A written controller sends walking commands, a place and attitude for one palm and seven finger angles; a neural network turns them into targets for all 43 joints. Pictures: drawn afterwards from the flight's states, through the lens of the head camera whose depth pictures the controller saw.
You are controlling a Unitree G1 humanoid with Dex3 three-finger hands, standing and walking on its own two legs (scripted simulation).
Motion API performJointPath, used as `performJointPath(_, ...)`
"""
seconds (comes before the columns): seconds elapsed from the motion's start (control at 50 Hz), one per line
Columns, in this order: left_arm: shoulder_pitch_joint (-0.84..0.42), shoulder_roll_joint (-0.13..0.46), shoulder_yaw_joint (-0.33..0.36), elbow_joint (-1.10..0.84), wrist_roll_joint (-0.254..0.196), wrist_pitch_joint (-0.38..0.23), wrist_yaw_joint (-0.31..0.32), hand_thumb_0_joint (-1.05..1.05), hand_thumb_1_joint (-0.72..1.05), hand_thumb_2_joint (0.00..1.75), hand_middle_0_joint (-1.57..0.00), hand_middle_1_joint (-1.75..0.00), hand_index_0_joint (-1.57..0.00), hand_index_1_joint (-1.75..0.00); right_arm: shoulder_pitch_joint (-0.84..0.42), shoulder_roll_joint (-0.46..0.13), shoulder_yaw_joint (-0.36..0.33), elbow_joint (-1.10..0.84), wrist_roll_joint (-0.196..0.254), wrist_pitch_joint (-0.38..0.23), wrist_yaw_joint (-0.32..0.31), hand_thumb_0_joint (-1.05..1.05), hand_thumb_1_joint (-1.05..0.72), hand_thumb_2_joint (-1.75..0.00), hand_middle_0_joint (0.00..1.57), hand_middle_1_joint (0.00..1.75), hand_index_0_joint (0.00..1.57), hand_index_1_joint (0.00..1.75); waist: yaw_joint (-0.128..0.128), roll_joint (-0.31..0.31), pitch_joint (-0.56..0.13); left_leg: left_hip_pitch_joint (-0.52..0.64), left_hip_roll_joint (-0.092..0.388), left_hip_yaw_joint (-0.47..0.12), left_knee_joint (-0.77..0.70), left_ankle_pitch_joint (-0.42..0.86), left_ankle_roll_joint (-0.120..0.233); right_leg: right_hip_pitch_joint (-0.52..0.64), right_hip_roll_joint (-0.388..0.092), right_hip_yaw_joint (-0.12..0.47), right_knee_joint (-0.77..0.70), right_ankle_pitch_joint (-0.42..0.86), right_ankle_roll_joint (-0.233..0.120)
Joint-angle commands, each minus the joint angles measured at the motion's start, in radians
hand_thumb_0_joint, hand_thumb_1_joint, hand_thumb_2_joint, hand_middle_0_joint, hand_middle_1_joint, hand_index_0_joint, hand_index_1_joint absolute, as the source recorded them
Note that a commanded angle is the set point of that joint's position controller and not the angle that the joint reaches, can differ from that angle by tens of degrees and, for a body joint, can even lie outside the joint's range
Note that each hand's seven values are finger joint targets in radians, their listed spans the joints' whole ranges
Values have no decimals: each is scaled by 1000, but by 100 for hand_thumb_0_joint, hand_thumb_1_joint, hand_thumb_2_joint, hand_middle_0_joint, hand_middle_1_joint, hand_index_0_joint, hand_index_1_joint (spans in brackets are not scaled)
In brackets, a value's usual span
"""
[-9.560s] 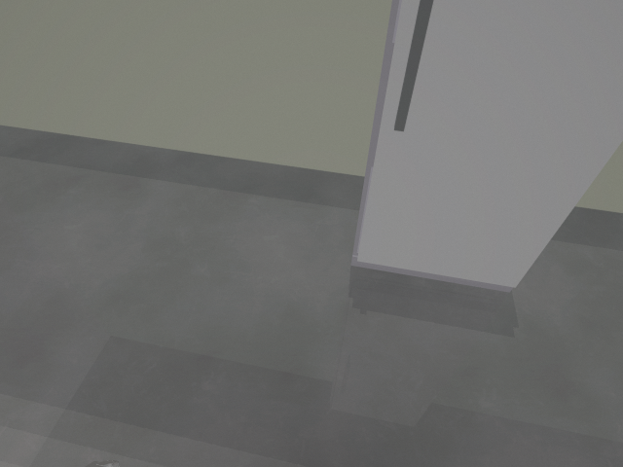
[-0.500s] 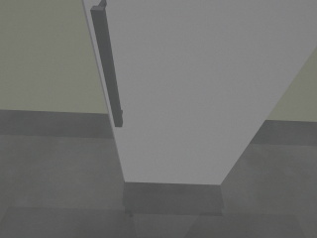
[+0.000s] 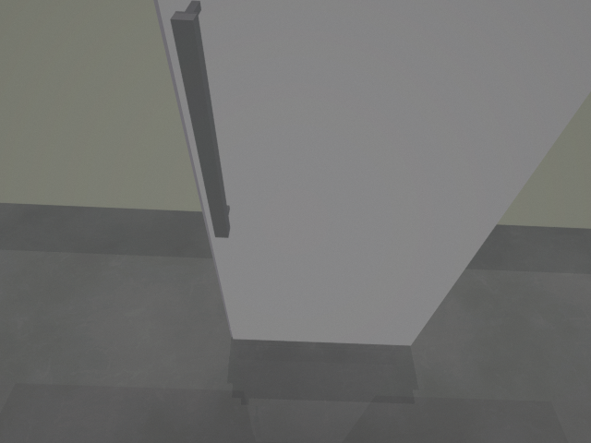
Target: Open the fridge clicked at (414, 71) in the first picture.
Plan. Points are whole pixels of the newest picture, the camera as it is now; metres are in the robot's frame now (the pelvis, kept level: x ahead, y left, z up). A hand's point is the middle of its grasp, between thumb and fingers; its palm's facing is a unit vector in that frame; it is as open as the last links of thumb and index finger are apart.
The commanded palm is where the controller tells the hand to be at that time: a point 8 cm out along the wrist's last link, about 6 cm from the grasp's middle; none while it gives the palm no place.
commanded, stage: raise the hand to about handle height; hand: left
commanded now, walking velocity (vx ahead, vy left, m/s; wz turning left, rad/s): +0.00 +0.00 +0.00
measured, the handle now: (211, 143) +0.50 +0.17 +0.14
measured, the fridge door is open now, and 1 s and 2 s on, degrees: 0 0 0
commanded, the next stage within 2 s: none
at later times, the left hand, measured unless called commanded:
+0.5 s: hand (194, 425) +0.15 +0.14 -0.03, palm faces +0.02 -1.00 +0.01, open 8.4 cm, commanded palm +0.12 +0.22 -0.02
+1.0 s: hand (137, 372) +0.19 +0.20 +0.04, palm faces +0.07 -1.00 -0.06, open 11.5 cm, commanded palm +0.15 +0.26 +0.05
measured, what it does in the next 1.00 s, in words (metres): shifts its weight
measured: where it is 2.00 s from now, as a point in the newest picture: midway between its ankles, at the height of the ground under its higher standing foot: outside the picture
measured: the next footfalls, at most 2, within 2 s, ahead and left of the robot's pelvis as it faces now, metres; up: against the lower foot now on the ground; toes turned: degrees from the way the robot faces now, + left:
none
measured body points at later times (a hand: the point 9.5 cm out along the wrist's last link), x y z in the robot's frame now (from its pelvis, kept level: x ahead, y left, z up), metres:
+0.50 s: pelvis -0.05 -0.03 -0.06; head -0.03 -0.02 +0.38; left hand +0.15 +0.19 -0.03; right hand +0.17 -0.29 -0.09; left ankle -0.01 +0.09 -0.74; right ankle -0.04 -0.12 -0.74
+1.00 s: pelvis -0.04 -0.03 -0.04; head -0.01 -0.04 +0.41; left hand +0.18 +0.26 +0.04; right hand +0.10 -0.29 -0.13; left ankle -0.02 +0.09 -0.74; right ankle -0.04 -0.12 -0.74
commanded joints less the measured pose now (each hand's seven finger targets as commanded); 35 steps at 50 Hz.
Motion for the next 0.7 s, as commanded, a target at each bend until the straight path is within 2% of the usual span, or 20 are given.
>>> performJointPath(0.0, 78, 92, 19, -23, -4, -11, 3, 0, 90, 90, -20, -30, -20, -30, 67, -103, -14, -25, -3, -13, -6, 0, -90, -90, 20, 30, 20, 30, 1, 33, 35, -4, 139, -113, -65, 251, 0, -36, -85, 79, -57, 166, -34)
performJointPath(0.06, 78, 88, 21, -22, -3, -9, 4, 0, 90, 90, -20, -30, -20, -30, 71, -99, -14, -23, -4, -13, -8, 0, -90, -90, 20, 30, 20, 30, 2, 30, 39, -5, 140, -115, -63, 264, 0, -34, -84, 75, -54, 169, -34)
performJointPath(0.08, 108, 94, 6, -11, 12, -35, 41, 0, 90, 90, -20, -30, -20, -30, 1, -136, -15, -93, 8, -18, 10, 0, -90, -90, 20, 30, 20, 30, 14, 43, 78, -72, 148, -98, 124, 444, -30, -102, -102, 109, -30, 411, -29)
performJointPath(0.1, -591, 305, 99, -1575, -186, -224, 34, 0, 88, 89, -20, -32, -20, -32, 38, -309, -54, -448, 44, -148, -23, 0, -90, -90, 20, 30, 20, 30, -115, 245, -402, 259, 62, -96, 36, 491, -46, -72, 5, 12, 72, 381, -38)
performJointPath(0.12, -482, 367, 156, -1557, -134, -204, 86, 0, 85, 88, -20, -33, -20, -33, -77, -211, -5, -410, 51, -226, -61, 0, -90, -90, 20, 30, 20, 30, -48, 314, -342, 266, 98, -63, 28, 493, -63, -138, 27, 16, 151, 153, -41)
performJointPath(0.14, 42, 78, 4, -1254, -127, -80, 89, 0, 83, 87, -21, -34, -21, -34, -21, -170, -30, -432, 38, -280, -41, 0, -90, -90, 20, 30, 20, 30, -25, 254, -285, 192, 126, -103, -5, 525, -77, -222, 34, -27, 209, -12, -47)
performJointPath(0.16, 87, -49, -72, -1191, -168, -40, 89, 0, 81, 86, -21, -36, -21, -36, -12, -178, -31, -395, 58, -290, -38, 0, -90, -90, 20, 30, 20, 30, -46, 169, -168, 78, 95, -119, 11, 415, -71, -253, 26, -26, 217, -26, -30)
performJointPath(0.18, 11, -33, -68, -1285, -181, -83, 75, 0, 78, 85, -21, -37, -21, -37, -42, -215, -50, -460, 56, -304, -35, 0, -90, -90, 20, 30, 20, 30, -47, 121, -79, -2, 90, -131, 53, 276, -61, -274, 24, -36, 179, -14, -28)
performJointPath(0.2, 8, 26, -17, -1272, -169, -132, 62, 0, 76, 84, -21, -39, -21, -39, -47, -245, -65, -478, 39, -312, -29, 0, -90, -90, 20, 30, 20, 30, -68, 47, -81, -63, 71, -132, 113, 153, -50, -313, 31, -43, 156, 9, -28)
performJointPath(0.22, 56, 19, 2, -1225, -161, -182, 40, 0, 74, 83, -21, -40, -21, -40, -47, -245, -72, -515, 28, -314, -21, 0, -90, -90, 20, 30, 20, 30, -67, -25, -71, -124, 53, -129, 169, 135, -50, -336, 34, -59, 166, 35, -31)
performJointPath(0.26, 273, -81, 0, -1018, -195, -307, -49, 0, 69, 81, -22, -43, -22, -43, -97, -236, -88, -554, 12, -301, -2, 0, -90, -90, 20, 30, 20, 30, -11, -259, -47, -294, 58, -111, 266, 49, -57, -460, 52, -79, 264, -39, -29)
performJointPath(0.28, 329, -83, 23, -985, -220, -385, -112, 0, 67, 80, -22, -45, -22, -45, -127, -234, -97, -575, 10, -297, 13, 0, -90, -90, 20, 30, 20, 30, 14, -289, -53, -383, 50, -96, 315, 6, -62, -500, 49, -71, 312, -61, -29)
performJointPath(0.3, 382, -40, 86, -982, -249, -467, -181, 0, 64, 79, -22, -47, -22, -47, -145, -235, -108, -599, 11, -288, 27, 0, -90, -90, 20, 30, 20, 30, 40, -255, -86, -442, 41, -78, 357, -17, -71, -513, 43, -56, 355, -69, -37)
performJointPath(0.34, 395, 94, 218, -954, -274, -553, -300, 0, 60, 77, -22, -50, -22, -50, -175, -247, -119, -675, 18, -262, 50, 0, -90, -90, 20, 30, 20, 30, 71, -72, -135, -482, 18, -41, 422, 5, -73, -484, 24, -18, 424, 2, -58)
performJointPath(0.4, 273, 183, 278, -1154, -278, -475, -301, 0, 53, 74, -23, -54, -23, -54, -210, -236, -107, -793, 36, -211, 32, 0, -90, -90, 20, 30, 20, 30, 92, 18, -245, -506, 2, 1, 433, -42, -46, -443, 26, 23, 439, -34, -47)
performJointPath(0.46, 133, 211, 313, -1375, -295, -450, -227, 0, 46, 71, -23, -58, -23, -58, -160, -209, -101, -824, 35, -182, 2, 0, -90, -90, 20, 30, 20, 30, 50, 90, -298, -454, 20, -17, 453, -50, -30, -452, 36, 59, 407, -59, -39)
performJointPath(0.52, -77, 231, 277, -1532, -275, -534, -182, 0, 39, 68, -24, -63, -24, -63, -91, -205, -81, -788, 23, -193, -19, 0, -90, -90, 20, 30, 20, 30, -43, 78, -275, -451, 39, -52, 503, -54, -15, -504, 36, 100, 379, -73, -26)
performJointPath(0.56, -105, 208, 225, -1480, -277, -578, -219, 0, 34, 66, -24, -66, -24, -66, -93, -209, -70, -754, 29, -221, -33, 0, -90, -90, 20, 30, 20, 30, -75, 97, -228, -457, 44, -62, 525, -84, -14, -544, 35, 117, 354, -118, -25)
performJointPath(0.62, -124, 239, 200, -1355, -315, -546, -333, 0, 27, 63, -25, -70, -25, -70, -96, -232, -48, -723, 44, -253, -53, 0, -90, -90, 20, 30, 20, 30, -86, 101, -178, -489, 42, -69, 528, -130, -13, -520, 25, 164, 291, -195, -19)
performJointPath(0.68, -120, 320, 299, -1255, -357, -422, -412, 0, 20, 60, -25, -75, -25, -75, -106, -240, -41, -716, 60, -262, -75, 0, -90, -90, 20, 30, 20, 30, -48, 22, -220, -509, 37, -65, 500, -138, -12, -405, -13, 222, 214, -227, 9)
